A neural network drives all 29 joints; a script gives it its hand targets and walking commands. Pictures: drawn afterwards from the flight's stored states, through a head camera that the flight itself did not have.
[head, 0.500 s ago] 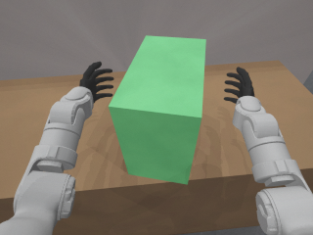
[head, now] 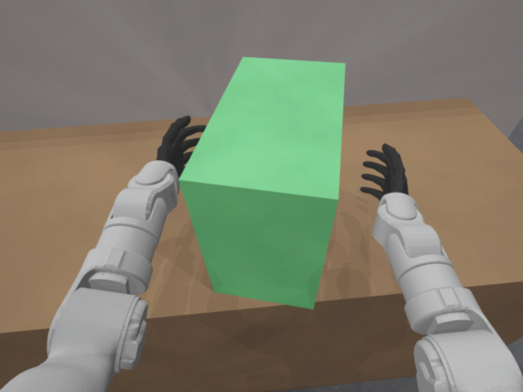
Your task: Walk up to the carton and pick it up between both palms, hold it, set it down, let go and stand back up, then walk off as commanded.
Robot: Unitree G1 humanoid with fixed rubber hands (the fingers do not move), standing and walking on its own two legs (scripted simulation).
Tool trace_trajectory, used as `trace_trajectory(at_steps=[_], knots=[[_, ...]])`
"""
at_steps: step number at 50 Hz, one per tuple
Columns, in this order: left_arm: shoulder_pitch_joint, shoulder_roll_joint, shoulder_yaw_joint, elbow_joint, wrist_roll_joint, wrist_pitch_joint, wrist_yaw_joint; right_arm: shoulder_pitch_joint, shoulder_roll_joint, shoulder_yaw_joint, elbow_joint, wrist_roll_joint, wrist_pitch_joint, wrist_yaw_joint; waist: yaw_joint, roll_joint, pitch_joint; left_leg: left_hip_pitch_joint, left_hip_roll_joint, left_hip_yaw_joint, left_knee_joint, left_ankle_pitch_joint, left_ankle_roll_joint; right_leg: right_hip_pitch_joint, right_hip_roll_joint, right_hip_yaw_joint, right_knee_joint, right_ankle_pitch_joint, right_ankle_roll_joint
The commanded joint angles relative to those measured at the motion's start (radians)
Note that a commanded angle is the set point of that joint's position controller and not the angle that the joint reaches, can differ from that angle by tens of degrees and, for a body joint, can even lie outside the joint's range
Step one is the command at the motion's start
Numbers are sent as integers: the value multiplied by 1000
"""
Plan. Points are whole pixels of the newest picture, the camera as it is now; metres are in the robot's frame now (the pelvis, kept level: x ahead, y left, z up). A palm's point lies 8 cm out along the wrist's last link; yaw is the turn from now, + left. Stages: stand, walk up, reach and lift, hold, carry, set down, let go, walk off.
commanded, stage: reach and lift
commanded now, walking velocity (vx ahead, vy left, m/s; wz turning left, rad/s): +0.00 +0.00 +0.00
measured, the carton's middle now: (277, 181) +0.46 +0.00 +0.08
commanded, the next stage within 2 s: none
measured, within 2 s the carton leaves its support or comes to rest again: leaves its support in 1.46 s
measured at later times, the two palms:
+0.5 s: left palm (185, 170) +0.43 +0.15 +0.14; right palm (365, 200) +0.39 -0.13 +0.10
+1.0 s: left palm (187, 170) +0.42 +0.14 +0.14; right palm (365, 200) +0.39 -0.13 +0.10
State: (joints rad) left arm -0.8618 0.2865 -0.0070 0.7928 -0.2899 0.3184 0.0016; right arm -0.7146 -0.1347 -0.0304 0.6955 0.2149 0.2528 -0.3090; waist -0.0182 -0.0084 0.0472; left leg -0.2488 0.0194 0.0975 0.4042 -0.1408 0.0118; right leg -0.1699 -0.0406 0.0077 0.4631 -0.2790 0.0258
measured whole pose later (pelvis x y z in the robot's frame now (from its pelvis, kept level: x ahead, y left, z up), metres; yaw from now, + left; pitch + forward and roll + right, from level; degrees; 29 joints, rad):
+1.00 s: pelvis +0.00 +0.00 +0.00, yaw +0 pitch -1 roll +1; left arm -0.86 0.21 0.00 0.79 -0.16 0.32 0.01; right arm -0.71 0.00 -0.03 0.70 0.21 0.20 -0.41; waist -0.02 -0.01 0.05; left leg -0.25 0.02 0.10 0.41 -0.14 0.01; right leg -0.17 -0.04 0.01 0.46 -0.28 0.03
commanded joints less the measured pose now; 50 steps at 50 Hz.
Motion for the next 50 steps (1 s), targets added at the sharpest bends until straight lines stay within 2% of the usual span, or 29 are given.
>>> trace_trajectory(at_steps=[1, 4, 5, 6, 7, 9, 10, 11, 12, 13, 14, 16, 17, 21, 23, 24, 26, 28, 29, 32, 33, 37, 38, 39, 41, 47, 48, 49, 50], knots=[[-499, 65, 0, -165, 72, -70, 2, -523, -27, -87, -188, 19, -100, -21, -146, 19, -631, 361, 6, -75, 50, 269, -34, -210, 105, -76, -146, 356, -8], [-477, 34, 7, -285, 90, -63, 13, -480, 6, -81, -229, 19, -115, -33, -157, 26, -706, 415, 1, -78, 56, 332, -42, -179, 111, -81, -148, 416, -1], [-522, 37, 32, -275, 103, -56, 20, -543, -9, -87, -218, 17, -111, -30, -143, 49, -678, 427, 9, -91, 59, 317, -46, -234, 110, -83, -156, 374, 0], [-521, 13, 19, -217, 106, -57, 20, -557, 20, -80, -211, 22, -108, -32, -136, 32, -670, 408, 12, -94, 67, 319, -40, -234, 107, -82, -161, 370, -3], [-506, 11, 22, -252, 106, -53, 23, -537, 21, -76, -252, 18, -113, -38, -135, -4, -692, 402, 12, -83, 60, 306, -31, -212, 115, -74, -161, 398, 0], [-512, 11, 57, -270, 128, -62, 23, -572, 41, -61, -261, 21, -115, -42, -106, 6, -689, 385, 4, -74, 64, 310, -30, -196, 105, -68, -149, 422, 0], [-534, -5, 41, -251, 136, -62, 25, -566, 55, -64, -257, -7, -116, -45, -121, -7, -682, 373, 3, -77, 64, 284, -24, -194, 107, -67, -148, 419, 9], [-512, -4, 48, -228, 124, -64, 30, -565, 68, -52, -244, 14, -116, -47, -102, -3, -682, 353, 0, -71, 70, 275, -25, -178, 103, -67, -142, 402, 6], [-536, -23, 51, -212, 137, -61, 28, -563, 65, -64, -193, 6, -106, -48, -122, 10, -622, 366, 8, -84, 59, 264, -28, -210, 107, -74, -148, 379, 4], [-509, -41, 48, -209, 135, -56, 21, -566, 77, -61, -190, 12, -105, -49, -110, 15, -622, 368, 5, -77, 56, 273, -26, -219, 107, -73, -147, 378, 3], [-473, -57, 43, -201, 145, -52, 16, -535, 115, -43, -210, -4, -111, -59, -118, -32, -613, 363, 1, -69, 61, 262, -17, -191, 100, -63, -147, 413, 15], [-473, -72, 30, -218, 138, -63, 4, -521, 113, -54, -210, -30, -114, -65, -144, -20, -626, 369, 3, -78, 65, 272, -18, -188, 99, -70, -150, 426, 11], [-464, -87, 48, -284, 151, -60, 10, -556, 104, -53, -254, -19, -126, -68, -131, -23, -684, 406, 9, -87, 67, 319, -28, -189, 109, -74, -151, 450, 17], [-470, -118, 56, -259, 169, -53, 14, -571, 146, -42, -264, -37, -132, -85, -111, -18, -641, 385, 3, -68, 75, 315, -27, -180, 110, -77, -147, 452, 22], [-457, -120, 39, -312, 167, -45, 15, -528, 166, -52, -301, -58, -138, -88, -132, -13, -664, 385, 4, -72, 70, 311, -31, -140, 111, -78, -136, 451, 21], [-483, -143, 40, -295, 172, -59, 15, -539, 150, -78, -248, -70, -139, -89, -152, 4, -639, 391, 15, -81, 71, 332, -42, -198, 115, -97, -136, 436, 24], [-512, -148, 47, -314, 180, -60, 22, -584, 160, -57, -262, -65, -143, -83, -130, 14, -667, 392, 14, -89, 80, 330, -39, -196, 115, -92, -137, 411, 22], [-477, -149, 24, -369, 168, -41, 31, -562, 135, -69, -297, -61, -147, -93, -136, 18, -686, 417, 24, -89, 79, 346, -45, -204, 125, -96, -152, 401, 9], [-476, -153, 44, -313, 188, -41, 29, -567, 142, -60, -251, -64, -137, -88, -120, 11, -598, 409, 27, -82, 65, 297, -40, -210, 123, -96, -156, 346, 14], [-505, -187, 38, -335, 175, -40, 34, -588, 153, -71, -223, -58, -131, -83, -133, 36, -630, 418, 23, -88, 67, 308, -43, -223, 120, -104, -153, 340, 13], [-491, -187, 31, -325, 173, -50, 32, -565, 161, -84, -270, -87, -136, -87, -142, -1, -656, 408, 28, -84, 64, 303, -39, -204, 122, -98, -153, 357, 9], [-485, -172, 56, -291, 179, -40, 23, -598, 179, -53, -246, -67, -123, -96, -120, -5, -604, 369, 15, -73, 57, 270, -28, -182, 106, -86, -144, 390, 15], [-475, -182, 58, -317, 187, -52, 24, -565, 198, -51, -278, -71, -129, -95, -125, -45, -640, 406, 17, -74, 67, 314, -34, -155, 116, -85, -146, 418, 18], [-473, -199, 53, -270, 189, -55, 15, -567, 210, -49, -256, -76, -132, -93, -126, -48, -605, 378, 12, -75, 62, 256, -24, -171, 107, -77, -150, 381, 23], [-505, -194, 46, -335, 194, -71, 16, -574, 208, -71, -233, -87, -131, -84, -144, -6, -647, 369, 18, -85, 51, 250, -33, -174, 104, -92, -146, 357, 16], [-497, -221, 42, -320, 203, -86, 7, -555, 208, -72, -247, -103, -149, -72, -147, -27, -635, 397, 25, -90, 51, 279, -38, -160, 103, -98, -151, 350, 24], [-534, -244, 56, -315, 211, -89, 4, -633, 223, -58, -300, -108, -161, -68, -119, -20, -671, 381, 22, -79, 50, 275, -33, -149, 100, -94, -151, 350, 25], [-500, -255, 39, -295, 212, -98, 10, -604, 229, -73, -279, -115, -164, -69, -135, 1, -693, 394, 18, -81, 56, 286, -37, -162, 101, -95, -146, 371, 14], [-495, -251, 39, -280, 206, -88, 3, -598, 217, -81, -258, -127, -164, -79, -140, -27, -637, 376, 18, -79, 48, 267, -32, -165, 99, -91, -144, 377, 26]])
